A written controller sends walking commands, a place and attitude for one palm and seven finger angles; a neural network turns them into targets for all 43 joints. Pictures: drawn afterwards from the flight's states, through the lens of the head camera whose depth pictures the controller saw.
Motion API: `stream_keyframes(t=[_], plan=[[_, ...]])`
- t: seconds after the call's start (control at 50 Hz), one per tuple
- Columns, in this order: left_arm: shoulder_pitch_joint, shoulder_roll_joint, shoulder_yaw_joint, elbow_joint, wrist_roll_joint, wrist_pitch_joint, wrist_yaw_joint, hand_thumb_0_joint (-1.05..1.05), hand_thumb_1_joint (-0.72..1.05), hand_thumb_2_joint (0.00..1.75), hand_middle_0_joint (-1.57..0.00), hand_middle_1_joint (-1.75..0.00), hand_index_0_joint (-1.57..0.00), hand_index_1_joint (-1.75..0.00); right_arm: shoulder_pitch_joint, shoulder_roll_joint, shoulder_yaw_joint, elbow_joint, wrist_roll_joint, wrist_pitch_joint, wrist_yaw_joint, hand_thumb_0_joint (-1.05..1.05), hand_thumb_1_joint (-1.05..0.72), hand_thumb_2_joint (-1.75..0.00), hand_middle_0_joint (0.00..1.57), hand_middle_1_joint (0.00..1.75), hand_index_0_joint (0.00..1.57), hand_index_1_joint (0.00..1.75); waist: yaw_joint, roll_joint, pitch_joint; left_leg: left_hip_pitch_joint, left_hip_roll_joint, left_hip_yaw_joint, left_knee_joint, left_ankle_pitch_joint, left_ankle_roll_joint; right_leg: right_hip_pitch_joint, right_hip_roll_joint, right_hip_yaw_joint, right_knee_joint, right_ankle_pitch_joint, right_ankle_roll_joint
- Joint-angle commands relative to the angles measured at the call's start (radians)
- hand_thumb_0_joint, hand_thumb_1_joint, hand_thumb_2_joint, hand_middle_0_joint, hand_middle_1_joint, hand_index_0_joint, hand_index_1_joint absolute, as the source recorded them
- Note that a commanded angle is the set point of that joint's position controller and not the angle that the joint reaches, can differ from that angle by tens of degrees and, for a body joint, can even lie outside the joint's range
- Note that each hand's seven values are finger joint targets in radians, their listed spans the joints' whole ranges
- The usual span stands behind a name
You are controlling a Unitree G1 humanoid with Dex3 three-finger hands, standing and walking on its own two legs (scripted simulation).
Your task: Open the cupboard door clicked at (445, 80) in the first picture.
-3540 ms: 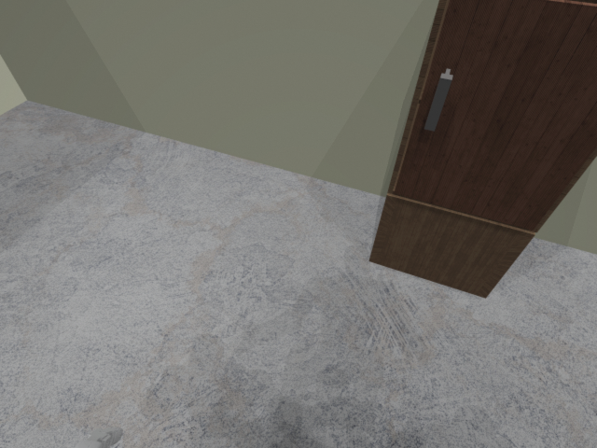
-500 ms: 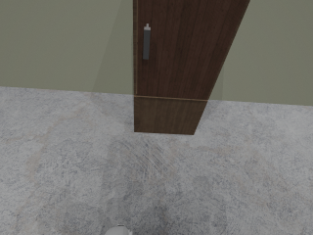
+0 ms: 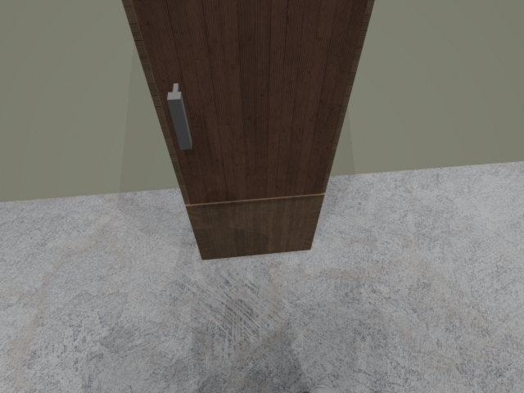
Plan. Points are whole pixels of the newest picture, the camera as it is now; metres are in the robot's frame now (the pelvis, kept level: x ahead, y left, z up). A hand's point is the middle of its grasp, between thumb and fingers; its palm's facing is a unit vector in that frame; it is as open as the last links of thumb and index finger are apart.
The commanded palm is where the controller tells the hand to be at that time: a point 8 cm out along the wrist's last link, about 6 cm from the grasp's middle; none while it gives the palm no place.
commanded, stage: take the last steps up to it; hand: left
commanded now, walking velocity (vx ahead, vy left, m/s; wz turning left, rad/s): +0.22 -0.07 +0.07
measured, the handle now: (181, 116) +0.67 +0.18 +0.02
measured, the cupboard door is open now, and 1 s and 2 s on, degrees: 0 0 0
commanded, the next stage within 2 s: come to a stop and stand still in 0.12 s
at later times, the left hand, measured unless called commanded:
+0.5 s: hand out of the picture +0.13 +0.14 -0.19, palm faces +0.13 -0.98 -0.15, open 7.3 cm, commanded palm none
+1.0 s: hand (181, 378) +0.18 +0.15 -0.18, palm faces -0.01 -0.96 -0.28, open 7.4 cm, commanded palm none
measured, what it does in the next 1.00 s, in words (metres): walks ahead: right foot, then left foot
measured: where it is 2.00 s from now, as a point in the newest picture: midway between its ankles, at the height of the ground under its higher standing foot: outside the picture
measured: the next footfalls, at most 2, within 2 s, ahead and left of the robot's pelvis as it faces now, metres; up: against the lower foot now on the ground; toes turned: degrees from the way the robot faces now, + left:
right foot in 0.02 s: +0.12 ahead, -0.14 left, +0.00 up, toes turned -8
left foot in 0.38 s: +0.25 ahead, +0.08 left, +0.00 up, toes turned +10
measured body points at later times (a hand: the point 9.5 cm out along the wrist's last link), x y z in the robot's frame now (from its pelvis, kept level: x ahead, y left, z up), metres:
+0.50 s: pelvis +0.15 -0.02 +0.00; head +0.19 +0.01 +0.45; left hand +0.12 +0.19 -0.17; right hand +0.28 -0.23 -0.14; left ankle +0.21 +0.07 -0.73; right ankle +0.08 -0.14 -0.68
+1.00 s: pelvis +0.10 -0.05 -0.03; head +0.07 -0.07 +0.42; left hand +0.18 +0.20 -0.16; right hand +0.11 -0.31 -0.18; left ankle +0.21 +0.06 -0.73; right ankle +0.12 -0.20 -0.72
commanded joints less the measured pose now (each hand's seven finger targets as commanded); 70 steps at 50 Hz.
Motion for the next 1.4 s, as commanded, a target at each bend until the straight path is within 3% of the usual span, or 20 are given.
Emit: stream_keyframes(t=[0.0, 0.02, 0.1, 0.3, 0.34, 0.38, 0.5, 0.66, 0.68, 0.72, 0.78, 0.82, 0.92, 0.96, 1.02, 1.08, 1.12, 1.16, 1.22, 1.38], plan=[[0.394, 0.247, 0.06, 0.07, 0.006, -0.062, 0.03, 0.0, 0.9, 0.9, -0.2, -0.3, -0.2, -0.3, 0.036, -0.06, -0.005, -0.069, 0.027, -0.022, -0.001, 0.0, -0.9, -0.9, 0.2, 0.3, 0.2, 0.3, 0.181, -0.378, -0.242, -0.509, -0.052, -0.001, 0.598, -0.187, 0.058, 0.692, -0.302, 0.436, -0.215, 0.054, -0.15], [0.414, 0.251, 0.051, 0.076, -0.011, -0.057, 0.039, 0.0, 0.9, 0.9, -0.2, -0.3, -0.2, -0.3, -0.032, -0.099, -0.005, -0.097, 0.028, -0.014, -0.006, 0.0, -0.9, -0.9, 0.2, 0.3, 0.2, 0.3, 0.193, -0.29, -0.244, -0.557, -0.055, -0.131, 0.751, -0.229, 0.079, 0.643, -0.33, 0.482, -0.274, 0.121, -0.183], [0.176, 0.074, 0.004, 0.03, -0.009, -0.062, 0.051, 0.0, 0.9, 0.9, -0.2, -0.3, -0.2, -0.3, -0.102, -0.071, -0.011, -0.078, 0.018, 0.0, -0.003, 0.0, -0.9, -0.9, 0.2, 0.3, 0.2, 0.3, 0.093, -0.103, -0.012, -0.527, 0.041, -0.159, 0.79, 0.024, 0.068, 0.304, -0.22, 0.189, -0.306, 0.224, -0.154], [0.16, 0.068, -0.024, 0.035, -0.01, -0.043, 0.077, 0.0, 0.9, 0.9, -0.2, -0.3, -0.2, -0.3, -0.143, -0.027, 0.031, -0.081, 0.029, 0.023, -0.011, 0.0, -0.9, -0.9, 0.2, 0.3, 0.2, 0.3, 0.058, -0.106, -0.028, -0.25, -0.043, -0.076, 0.144, 0.246, 0.037, 0.276, -0.118, 0.005, -0.162, 0.694, -0.135], [0.164, 0.086, -0.015, 0.02, -0.014, -0.022, 0.084, 0.0, 0.9, 0.9, -0.2, -0.3, -0.2, -0.3, -0.084, -0.106, 0.008, -0.079, 0.027, 0.022, -0.015, 0.0, -0.9, -0.9, 0.2, 0.3, 0.2, 0.3, 0.036, -0.029, -0.077, -0.083, -0.003, -0.102, 0.028, 0.713, 0.058, 0.232, -0.082, -0.005, 0.001, 0.564, -0.076], [0.243, 0.046, -0.018, -0.002, -0.031, -0.001, 0.094, 0.0, 0.9, 0.9, -0.2, -0.3, -0.2, -0.3, -0.028, -0.227, -0.017, -0.089, 0.033, 0.029, -0.027, 0.0, -0.9, -0.9, 0.2, 0.3, 0.2, 0.3, 0.032, 0.248, -0.18, 0.118, 0.287, -0.351, 0.028, 1.439, 0.239, 0.072, 0.048, -0.022, 0.233, -0.284, 0.007], [0.201, 0.058, 0.015, -0.019, -0.015, 0.04, 0.086, 0.0, 0.9, 0.9, -0.2, -0.3, -0.2, -0.3, -0.243, -0.198, -0.022, -0.176, 0.022, 0.052, -0.05, 0.0, -0.9, -0.9, 0.2, 0.3, 0.2, 0.3, 0.068, 0.097, -0.141, -0.04, 0.249, -0.257, -0.029, 0.99, 0.275, -0.055, 0.071, 0.147, 0.664, -0.326, 0.02], [0.177, 0.027, 0.013, -0.077, -0.01, 0.055, 0.065, 0.0, 0.9, 0.9, -0.2, -0.3, -0.2, -0.3, -0.292, -0.201, -0.042, -0.199, 0.009, 0.058, -0.027, 0.0, -0.9, -0.9, 0.2, 0.3, 0.2, 0.3, 0.067, 0.195, -0.131, -0.192, 0.213, -0.267, -0.124, 0.307, 0.237, 0.084, 0.047, 0.082, 0.309, -0.298, 0.007], [0.228, 0.081, -0.012, -0.055, -0.015, 0.032, 0.081, 0.0, 0.9, 0.9, -0.2, -0.3, -0.2, -0.3, -0.319, -0.281, -0.059, -0.206, 0.026, 0.035, -0.025, 0.0, -0.9, -0.9, 0.2, 0.3, 0.2, 0.3, 0.112, 0.043, -0.215, -0.114, 0.186, -0.197, 0.084, 0.446, 0.156, 0.075, 0.009, 0.141, 0.044, -0.232, -0.025], [0.19, 0.17, 0.011, -0.145, 0.006, 0.008, 0.078, 0.0, 0.9, 0.9, -0.2, -0.3, -0.2, -0.3, -0.312, -0.127, -0.025, -0.288, 0.015, 0.06, 0.017, 0.0, -0.9, -0.9, 0.2, 0.3, 0.2, 0.3, 0.113, -0.164, -0.07, -0.429, -0.076, -0.069, 0.354, -0.039, 0.055, 0.062, -0.14, 0.447, -0.215, -0.255, -0.139], [0.054, 0.232, -0.002, -0.164, 0.02, -0.015, 0.072, 0.0, 0.9, 0.9, -0.2, -0.3, -0.2, -0.3, -0.212, -0.085, -0.01, -0.291, 0.014, 0.059, 0.037, 0.0, -0.9, -0.9, 0.2, 0.3, 0.2, 0.3, 0.013, 0.038, -0.103, -0.244, -0.108, -0.098, 0.417, -0.03, 0.05, -0.075, -0.134, 0.326, -0.177, -0.261, -0.17], [0.019, 0.215, 0.009, -0.168, 0.005, -0.022, 0.075, 0.0, 0.9, 0.9, -0.2, -0.3, -0.2, -0.3, -0.183, -0.157, -0.019, -0.299, 0.023, 0.063, 0.028, 0.0, -0.9, -0.9, 0.2, 0.3, 0.2, 0.3, 0.026, -0.391, -0.012, -0.307, -0.074, -0.135, 0.362, 0.011, 0.057, -0.077, -0.108, 0.325, -0.182, -0.328, -0.131], [-0.044, 0.166, -0.004, -0.215, 0.013, 0.036, 0.07, 0.0, 0.9, 0.9, -0.2, -0.3, -0.2, -0.3, 0.07, -0.193, -0.016, -0.237, -0.011, 0.072, 0.023, 0.0, -0.9, -0.9, 0.2, 0.3, 0.2, 0.3, -0.058, 0.123, 0.161, -0.275, -0.064, -0.222, 0.099, -0.296, 0.102, -0.334, 0.072, 0.106, 0.135, -0.674, -0.071], [0.035, 0.092, -0.015, -0.217, -0.006, 0.032, 0.067, 0.0, 0.9, 0.9, -0.2, -0.3, -0.2, -0.3, 0.021, -0.239, -0.01, -0.241, -0.007, 0.05, 0.009, 0.0, -0.9, -0.9, 0.2, 0.3, 0.2, 0.3, 0.016, 0.363, 0.129, -0.487, 0.107, -0.674, -0.298, -0.569, 0.205, -0.161, 0.185, 0.052, 0.573, -0.415, -0.053], [0.276, 0.072, -0.002, -0.133, -0.006, 0.037, 0.042, 0.0, 0.9, 0.9, -0.2, -0.3, -0.2, -0.3, -0.228, -0.272, -0.011, -0.309, -0.004, 0.039, 0.005, 0.0, -0.9, -0.9, 0.2, 0.3, 0.2, 0.3, 0.176, 0.185, -0.036, -0.736, 0.1, -0.504, -0.308, -0.431, 0.193, 0.235, 0.141, 0.016, 0.596, -0.333, -0.072], [0.39, 0.049, -0.013, -0.081, -0.016, 0.026, 0.04, 0.0, 0.9, 0.9, -0.2, -0.3, -0.2, -0.3, -0.19, -0.213, -0.007, -0.261, -0.013, 0.046, -0.008, 0.0, -0.9, -0.9, 0.2, 0.3, 0.2, 0.3, 0.197, 0.035, 0.02, -0.735, 0.015, -0.339, -0.083, -0.306, 0.137, 0.405, 0.133, 0.075, 0.043, -0.357, -0.102], [0.332, 0.143, -0.015, -0.106, -0.005, 0.008, 0.064, 0.0, 0.9, 0.9, -0.2, -0.3, -0.2, -0.3, -0.162, -0.113, -0.002, -0.282, 0.009, 0.062, -0.014, 0.0, -0.9, -0.9, 0.2, 0.3, 0.2, 0.3, 0.142, -0.259, 0.176, -0.819, -0.137, -0.2, 0.421, -0.042, 0.058, 0.155, -0.243, 0.655, -0.457, -0.589, -0.194], [0.083, 0.178, -0.004, -0.174, -0.014, -0.001, 0.069, 0.0, 0.9, 0.9, -0.2, -0.3, -0.2, -0.3, 0.009, -0.151, -0.005, -0.224, 0.0, 0.082, -0.006, 0.0, -0.9, -0.9, 0.2, 0.3, 0.2, 0.3, -0.009, -0.024, -0.015, -0.527, -0.125, -0.232, 0.554, 0.118, 0.036, 0.088, -0.18, 0.458, -0.439, -0.293, -0.171], [0.09, 0.045, -0.041, -0.136, -0.019, -0.05, 0.072, 0.0, 0.9, 0.9, -0.2, -0.3, -0.2, -0.3, 0.013, -0.142, 0.003, -0.178, 0.013, 0.057, 0.001, 0.0, -0.9, -0.9, 0.2, 0.3, 0.2, 0.3, 0.006, -0.205, 0.108, -0.513, -0.072, -0.215, 0.509, 0.157, 0.045, 0.099, -0.094, 0.319, -0.407, -0.107, -0.129], [0.279, 0.089, -0.031, -0.009, -0.008, -0.045, 0.06, 0.0, 0.9, 0.9, -0.2, -0.3, -0.2, -0.3, -0.117, -0.064, 0.029, -0.171, 0.033, 0.027, -0.013, 0.0, -0.9, -0.9, 0.2, 0.3, 0.2, 0.3, 0.099, -0.096, -0.055, -0.298, -0.105, -0.129, 0.138, 0.027, 0.046, 0.351, -0.09, 0.285, -0.256, 0.347, -0.184]])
